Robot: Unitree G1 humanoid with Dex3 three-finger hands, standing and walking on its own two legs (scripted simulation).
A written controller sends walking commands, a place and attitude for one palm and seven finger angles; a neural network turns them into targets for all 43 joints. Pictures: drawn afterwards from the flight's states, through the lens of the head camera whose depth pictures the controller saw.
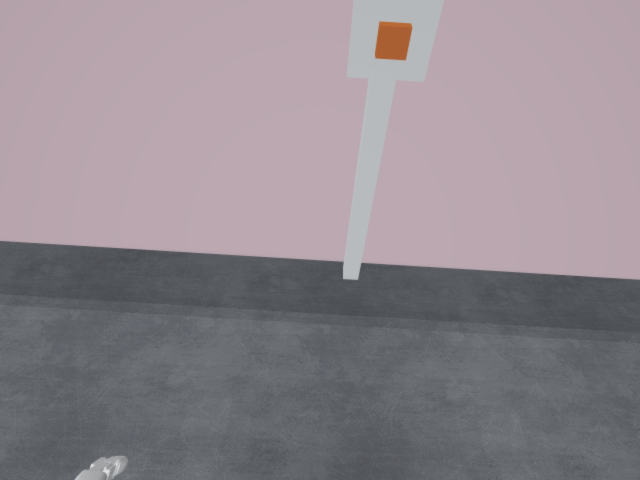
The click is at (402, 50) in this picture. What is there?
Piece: button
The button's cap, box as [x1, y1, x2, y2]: [375, 21, 411, 59]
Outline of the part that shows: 379,21 375,58 405,59 411,31 410,23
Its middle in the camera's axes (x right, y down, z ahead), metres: +0.15 -0.42 +0.83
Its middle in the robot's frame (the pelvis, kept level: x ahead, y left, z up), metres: +0.93 -0.10 +0.15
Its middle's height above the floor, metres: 0.92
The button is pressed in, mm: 0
